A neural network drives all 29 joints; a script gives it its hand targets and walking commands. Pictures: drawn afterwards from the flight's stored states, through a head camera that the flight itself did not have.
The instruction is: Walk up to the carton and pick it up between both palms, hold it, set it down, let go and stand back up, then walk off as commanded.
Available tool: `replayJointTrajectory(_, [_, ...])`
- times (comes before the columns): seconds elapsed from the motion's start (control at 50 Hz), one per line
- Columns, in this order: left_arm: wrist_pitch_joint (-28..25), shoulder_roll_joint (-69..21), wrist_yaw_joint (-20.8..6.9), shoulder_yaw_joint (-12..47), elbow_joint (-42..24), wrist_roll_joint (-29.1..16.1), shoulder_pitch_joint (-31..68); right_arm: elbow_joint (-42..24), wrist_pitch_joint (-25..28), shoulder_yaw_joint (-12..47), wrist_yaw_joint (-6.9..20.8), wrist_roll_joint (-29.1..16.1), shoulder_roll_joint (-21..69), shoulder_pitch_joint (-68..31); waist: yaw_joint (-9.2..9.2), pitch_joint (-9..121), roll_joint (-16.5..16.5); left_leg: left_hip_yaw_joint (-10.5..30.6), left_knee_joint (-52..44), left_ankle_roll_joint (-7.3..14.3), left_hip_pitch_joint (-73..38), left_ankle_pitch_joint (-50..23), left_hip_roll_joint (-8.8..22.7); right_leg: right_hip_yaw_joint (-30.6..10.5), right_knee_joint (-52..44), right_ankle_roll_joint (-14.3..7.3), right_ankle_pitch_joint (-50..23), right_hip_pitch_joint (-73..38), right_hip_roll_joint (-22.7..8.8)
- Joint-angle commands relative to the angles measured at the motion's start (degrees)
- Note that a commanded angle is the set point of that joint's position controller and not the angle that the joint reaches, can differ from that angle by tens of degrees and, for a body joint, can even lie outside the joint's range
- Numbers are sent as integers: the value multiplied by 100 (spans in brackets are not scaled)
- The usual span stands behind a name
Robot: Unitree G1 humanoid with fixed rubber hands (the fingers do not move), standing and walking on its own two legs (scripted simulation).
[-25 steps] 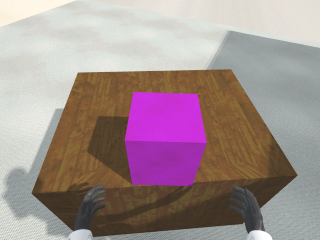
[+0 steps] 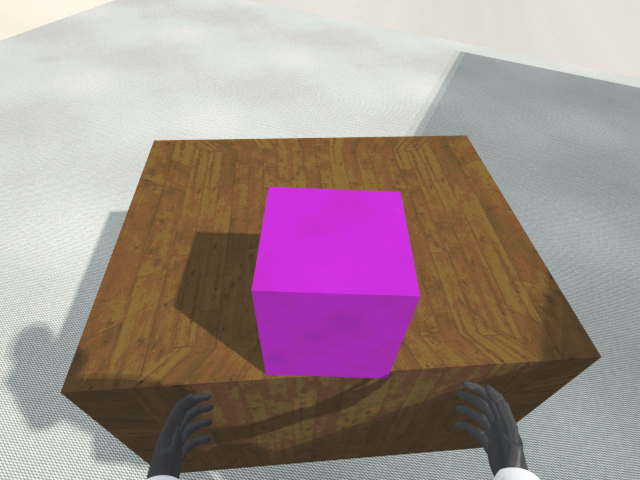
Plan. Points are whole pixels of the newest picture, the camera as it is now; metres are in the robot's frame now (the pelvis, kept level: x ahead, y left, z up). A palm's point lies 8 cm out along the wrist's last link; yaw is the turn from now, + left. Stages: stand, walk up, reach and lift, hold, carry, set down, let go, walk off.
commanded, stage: set down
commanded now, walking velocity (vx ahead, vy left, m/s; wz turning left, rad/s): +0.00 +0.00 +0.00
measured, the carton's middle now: (330, 286) +0.42 +0.01 -0.05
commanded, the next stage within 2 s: let go in 0.68 s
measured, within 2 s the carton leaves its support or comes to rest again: neither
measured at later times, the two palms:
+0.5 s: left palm out of the picture +0.14 +0.21 -0.08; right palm (516, 471) +0.15 -0.22 -0.07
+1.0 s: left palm (169, 478) +0.15 +0.21 -0.09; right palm (518, 477) +0.15 -0.23 -0.08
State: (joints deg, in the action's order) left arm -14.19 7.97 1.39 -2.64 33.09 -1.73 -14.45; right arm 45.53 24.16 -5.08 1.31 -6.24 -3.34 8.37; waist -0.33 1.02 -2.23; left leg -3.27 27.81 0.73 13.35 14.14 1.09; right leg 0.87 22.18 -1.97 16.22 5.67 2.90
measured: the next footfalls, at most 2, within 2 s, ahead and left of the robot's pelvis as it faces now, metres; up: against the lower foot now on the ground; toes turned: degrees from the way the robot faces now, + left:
none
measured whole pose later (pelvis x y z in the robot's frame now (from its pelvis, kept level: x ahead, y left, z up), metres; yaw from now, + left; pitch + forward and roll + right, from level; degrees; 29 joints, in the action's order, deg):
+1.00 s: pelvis +0.00 -0.01 +0.00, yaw +0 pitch -1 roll -1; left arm 3.2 9.4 1.3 -2.6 30.7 -1.7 -13.1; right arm 45.5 12.5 -5.1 2.4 -6.2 -6.3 8.5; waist -0.3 -0.7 -2.0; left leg -3.3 26.5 0.7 11.6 13.4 1.1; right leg 0.9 22.5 -2.2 16.3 4.7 2.9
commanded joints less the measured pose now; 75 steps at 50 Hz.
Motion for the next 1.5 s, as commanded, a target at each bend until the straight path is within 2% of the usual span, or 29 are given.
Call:
replayJointTrajectory(0.0, [24, 718, 71, 504, -1145, -30, 174, -623, 28, 627, 9, 40, -1267, -10, 13, 305, 541, 276, -417, -449, -2172, -2502, 51, -42, -555, -78, -1554, 832, -129])
replayJointTrajectory(0.1, [341, 621, 159, 574, -1165, 33, 200, -537, -213, 481, 102, 148, -1378, -117, -16, 100, 626, 311, -568, -490, -2091, -2101, 129, 3, -606, -151, -1063, 899, -114])
replayJointTrajectory(0.26, [852, 582, 220, 603, -1182, 91, 357, -633, -631, 338, 194, 319, -1462, -327, -36, -124, 554, 271, -725, -449, -1936, -1491, 144, 43, -655, -164, -628, 1052, -160])
replayJointTrajectory(0.48, [1271, 714, 202, 420, -1125, 128, 591, -779, -964, 339, 202, 529, -1482, -480, -30, -141, 401, 129, -709, -337, -1877, -1324, 59, 43, -648, -73, -671, 1203, -224])
replayJointTrajectory(0.68, [1536, 855, 29, 190, -908, 243, 538, -746, -1048, 429, 105, 669, -1534, -403, -19, -46, 296, 18, -537, -281, -2069, -1718, -23, 6, -594, 65, -1349, 1226, -261])
replayJointTrajectory(0.78, [1562, 907, -8, 149, -980, 293, 542, -745, -990, 422, 86, 687, -1561, -390, 9, 103, 292, 18, -457, -285, -2144, -1966, -14, 3, -531, 105, -1658, 1154, -231])
replayJointTrajectory(1.12, [1757, 1079, -77, 107, -1069, 270, 594, -653, -1080, 471, 70, 702, -1529, -487, 16, 118, 386, 23, -438, -253, -2029, -1824, 67, 0, -516, 86, -1522, 1345, -223])
replayJointTrajectory(1.14, [1504, 1685, 26, -349, -381, 356, 272, -302, -1556, -14, -235, 1113, -2333, -67, 255, 365, 509, 508, -41, -13, -961, -2344, 654, -508, 61, 107, -1058, 567, -708])
replayJointTrajectory(1.16, [1447, 1733, 39, -350, -282, 357, 94, -380, -1782, -38, -338, 1113, -2298, -193, 223, 263, 400, 491, -30, 34, -719, -1836, 579, -595, -37, 90, -838, 536, -711])
replayJointTrajectory(1.2, [1368, 1686, 33, -342, -161, 399, 207, -486, -1957, -12, -374, 1099, -2098, -310, 165, 58, 225, 493, -129, 63, -471, -1136, 472, -682, -169, 63, -559, 654, -737])
replayJointTrajectory(1.24, [1303, 1663, 3, -337, -85, 447, 314, -504, -2019, 15, -356, 1043, -2048, -303, 120, -126, 251, 577, -318, 80, -289, -793, 444, -692, -213, 45, -412, 708, -742])
replayJointTrajectory(1.34, [1232, 1764, -24, -265, 187, 452, 290, -421, -2105, 5, -305, 1022, -2124, -325, 107, -80, 345, 639, -273, 103, -420, -782, 465, -795, -315, 31, -511, 742, -810])
replayJointTrajectory(1.4, [1190, 1917, -20, -277, 289, 465, 358, -380, -2133, -15, -280, 996, -2170, -303, 34, -13, 333, 646, -187, 96, -560, -1073, 480, -820, -313, 15, -879, 725, -841])
replayJointTrajectory(1.48, [1162, 2012, -16, -295, 447, 465, 339, -321, -2158, -25, -271, 980, -2252, -272, 26, 74, 335, 643, -141, 117, -715, -1404, 512, -818, -277, 20, -1291, 622, -853])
